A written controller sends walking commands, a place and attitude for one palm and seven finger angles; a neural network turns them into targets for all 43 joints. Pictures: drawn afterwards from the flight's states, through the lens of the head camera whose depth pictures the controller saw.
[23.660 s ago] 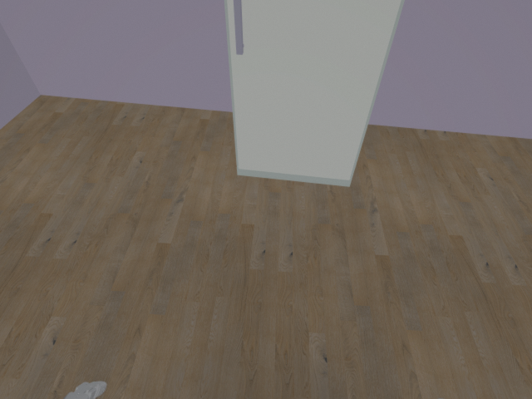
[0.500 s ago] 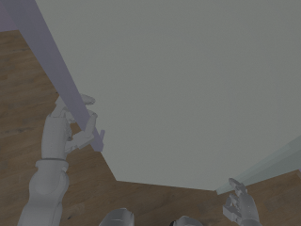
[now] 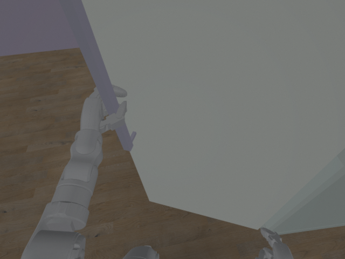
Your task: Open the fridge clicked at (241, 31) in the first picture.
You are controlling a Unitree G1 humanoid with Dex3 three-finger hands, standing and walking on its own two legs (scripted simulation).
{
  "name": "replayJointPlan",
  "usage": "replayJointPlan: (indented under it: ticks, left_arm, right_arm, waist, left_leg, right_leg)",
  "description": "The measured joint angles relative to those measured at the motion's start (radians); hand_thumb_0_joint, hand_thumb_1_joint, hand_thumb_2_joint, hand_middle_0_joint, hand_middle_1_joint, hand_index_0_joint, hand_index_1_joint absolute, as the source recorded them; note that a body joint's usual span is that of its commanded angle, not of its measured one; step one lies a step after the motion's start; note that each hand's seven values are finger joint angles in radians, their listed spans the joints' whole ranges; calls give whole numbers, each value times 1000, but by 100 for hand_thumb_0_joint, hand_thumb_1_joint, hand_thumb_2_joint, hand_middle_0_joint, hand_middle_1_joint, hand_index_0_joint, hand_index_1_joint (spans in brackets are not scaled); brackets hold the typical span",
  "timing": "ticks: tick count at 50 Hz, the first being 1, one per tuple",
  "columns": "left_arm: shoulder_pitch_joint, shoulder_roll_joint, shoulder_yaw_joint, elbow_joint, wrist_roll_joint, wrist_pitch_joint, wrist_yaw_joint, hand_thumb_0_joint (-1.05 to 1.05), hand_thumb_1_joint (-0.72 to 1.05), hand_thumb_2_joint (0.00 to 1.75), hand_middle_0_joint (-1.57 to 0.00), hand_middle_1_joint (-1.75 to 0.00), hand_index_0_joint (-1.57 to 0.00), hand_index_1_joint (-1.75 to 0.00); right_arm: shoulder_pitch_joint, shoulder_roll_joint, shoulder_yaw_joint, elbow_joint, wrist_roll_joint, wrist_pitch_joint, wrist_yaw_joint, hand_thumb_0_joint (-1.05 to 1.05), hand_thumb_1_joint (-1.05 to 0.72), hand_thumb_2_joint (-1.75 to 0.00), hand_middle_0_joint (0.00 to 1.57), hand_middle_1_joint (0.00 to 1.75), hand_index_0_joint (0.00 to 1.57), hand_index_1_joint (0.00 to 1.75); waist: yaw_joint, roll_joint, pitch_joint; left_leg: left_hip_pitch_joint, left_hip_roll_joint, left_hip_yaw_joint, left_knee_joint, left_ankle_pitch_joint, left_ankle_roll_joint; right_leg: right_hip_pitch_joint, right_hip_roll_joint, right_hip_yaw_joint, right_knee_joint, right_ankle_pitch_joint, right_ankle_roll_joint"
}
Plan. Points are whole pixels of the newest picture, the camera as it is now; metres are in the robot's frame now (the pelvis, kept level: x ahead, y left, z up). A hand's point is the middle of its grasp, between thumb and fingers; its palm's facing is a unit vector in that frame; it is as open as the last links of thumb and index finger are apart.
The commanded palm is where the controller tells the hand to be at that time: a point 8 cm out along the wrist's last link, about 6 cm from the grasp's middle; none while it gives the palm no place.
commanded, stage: stop walking and hold the door back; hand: left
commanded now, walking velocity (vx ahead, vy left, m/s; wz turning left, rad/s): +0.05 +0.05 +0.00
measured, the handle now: (109, 81) +0.44 +0.16 +0.19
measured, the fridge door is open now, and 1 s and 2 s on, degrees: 68 68 67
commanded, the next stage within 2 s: loosen the grip on the handle in 0.76 s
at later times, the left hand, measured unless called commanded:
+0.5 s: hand (119, 118) +0.39 +0.14 +0.12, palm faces +0.00 -0.99 -0.17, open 5.5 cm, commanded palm +0.37 +0.20 +0.11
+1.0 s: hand (115, 115) +0.40 +0.15 +0.12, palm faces -0.03 -0.99 -0.11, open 6.4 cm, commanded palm +0.36 +0.20 +0.12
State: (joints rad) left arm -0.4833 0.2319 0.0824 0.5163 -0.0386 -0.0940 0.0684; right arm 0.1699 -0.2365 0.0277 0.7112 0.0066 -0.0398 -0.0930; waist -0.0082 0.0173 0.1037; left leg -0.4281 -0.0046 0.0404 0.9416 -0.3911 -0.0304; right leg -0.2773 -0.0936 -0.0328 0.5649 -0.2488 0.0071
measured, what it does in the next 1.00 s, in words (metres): steps on the spot: left foot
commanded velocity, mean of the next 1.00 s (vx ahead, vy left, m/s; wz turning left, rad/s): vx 0.00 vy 0.00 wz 0.00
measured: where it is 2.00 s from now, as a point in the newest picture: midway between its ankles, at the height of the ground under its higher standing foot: outside the picture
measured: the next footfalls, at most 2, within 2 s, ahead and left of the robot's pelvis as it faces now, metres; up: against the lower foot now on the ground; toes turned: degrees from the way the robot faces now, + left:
left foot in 0.12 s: +0.05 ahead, +0.16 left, +0.00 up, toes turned +0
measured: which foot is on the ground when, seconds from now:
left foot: up 0.00-0.10, down 0.12-1.00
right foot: down 0.00-1.00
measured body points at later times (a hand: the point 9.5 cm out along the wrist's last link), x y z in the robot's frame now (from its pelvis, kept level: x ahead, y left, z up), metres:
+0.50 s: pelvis -0.01 +0.04 -0.01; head +0.02 +0.02 +0.44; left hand +0.39 +0.20 +0.13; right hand +0.13 -0.19 -0.12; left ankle +0.01 +0.16 -0.74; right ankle +0.01 -0.08 -0.74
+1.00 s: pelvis -0.03 +0.04 +0.00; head -0.02 +0.04 +0.45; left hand +0.39 +0.21 +0.13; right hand +0.07 -0.22 -0.10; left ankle +0.01 +0.16 -0.74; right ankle +0.01 -0.08 -0.74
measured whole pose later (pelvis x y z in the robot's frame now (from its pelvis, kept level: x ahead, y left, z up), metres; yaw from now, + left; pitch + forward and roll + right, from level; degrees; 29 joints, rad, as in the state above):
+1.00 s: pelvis -0.03 +0.04 +0.00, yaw -5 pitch +0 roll +1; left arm -0.61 0.25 0.16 0.74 -0.05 -0.14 -0.03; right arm 0.27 -0.23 0.01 0.68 0.03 -0.12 -0.04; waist -0.04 -0.03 0.00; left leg -0.29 0.03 0.09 0.52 -0.23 0.00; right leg -0.35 -0.03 -0.02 0.56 -0.21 -0.01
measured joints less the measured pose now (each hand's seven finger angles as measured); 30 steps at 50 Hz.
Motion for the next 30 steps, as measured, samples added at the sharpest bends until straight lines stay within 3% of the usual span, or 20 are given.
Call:
replayJointPlan:
  ticks: [4, 6, 8, 11, 14, 17, 19, 21, 23, 30]
  left_arm:
    - [6, -4, 17, -15, 4, -8, -2, -8, 66, 76, -46, -140, -46, -140]
    - [13, -12, 16, -44, 1, -12, 0, -6, 66, 76, -46, -140, -46, -140]
    - [7, -8, 6, -66, -9, -20, 4, -4, 68, 77, -46, -140, -45, -140]
    - [17, -14, 2, -87, -20, -22, 15, -3, 69, 78, -46, -140, -41, -140]
    - [20, -18, -1, -92, -18, -24, 20, -3, 70, 78, -46, -140, -39, -140]
    - [21, -24, -1, -78, -15, -32, 22, -4, 70, 77, -46, -140, -39, -140]
    - [9, -30, -9, -59, -12, -33, 16, -4, 70, 76, -46, -140, -39, -140]
    - [1, -34, -16, -52, -5, -27, 9, -4, 70, 76, -46, -140, -39, -140]
    - [-4, -35, -26, -52, -5, -24, 7, -4, 70, 76, -46, -140, -40, -140]
    - [11, -34, -47, -34, -6, -47, 4, -3, 71, 75, -46, -140, -40, -140]
  right_arm:
    - [41, -46, -25, -5, -2, -2, -5, 2, -91, -90, 20, 30, 20, 30]
    - [61, -75, -43, -20, -1, -6, -4, 2, -91, -90, 20, 30, 20, 30]
    - [60, -69, -64, -22, 9, -4, -2, 2, -91, -90, 20, 30, 20, 30]
    - [67, -38, -57, -34, 16, -5, 4, 2, -91, -90, 20, 30, 19, 30]
    - [68, -9, -30, -37, 18, -16, 15, 2, -91, -90, 20, 30, 19, 30]
    - [42, 10, -12, -23, 17, -12, 18, 2, -91, -90, 20, 30, 20, 30]
    - [27, 17, -4, -12, 15, -12, 15, 2, -91, -90, 20, 30, 20, 30]
    - [15, 20, 6, -9, 10, -14, 11, 2, -91, -90, 20, 30, 20, 30]
    - [5, 23, 11, -12, 5, -17, 8, 2, -91, -90, 20, 30, 20, 30]
    - [-3, 34, 16, -49, 8, -5, 11, 2, -91, -90, 20, 30, 20, 30]
  waist:
    - [-28, -25, -1]
    - [-39, 1, -12]
    - [-40, -11, 1]
    - [-19, -15, 5]
    - [-1, 2, 7]
    - [-7, 30, 7]
    - [-5, 34, 3]
    - [-5, 27, -3]
    - [-5, 16, -6]
    - [13, -3, -31]
  left_leg:
    - [119, 11, 53, -301, 59, 9]
    - [187, 36, 54, -443, 150, 25]
    - [169, 39, 62, -405, 156, 29]
    - [157, 54, 80, -361, 121, 23]
    - [142, 71, 81, -325, 104, 15]
    - [126, 66, 51, -291, 73, 6]
    - [117, 41, 18, -253, 16, 6]
    - [139, 25, 8, -302, 37, 9]
    - [170, 20, 18, -378, 139, 20]
    - [172, 23, 52, -388, 117, 43]
  right_leg:
    - [-6, -21, 19, -11, 12, 19]
    - [-31, 0, 15, 24, -3, 30]
    - [-56, 0, 28, 76, -25, 31]
    - [-70, 30, 12, 153, -116, 19]
    - [-27, 60, -23, 84, -41, -9]
    - [-26, 66, -33, 78, -52, -30]
    - [-25, 59, -34, 62, -47, -27]
    - [-27, 51, -29, 49, -33, -20]
    - [-32, 45, -20, 51, -29, -8]
    - [-33, 50, 13, 15, 3, 8]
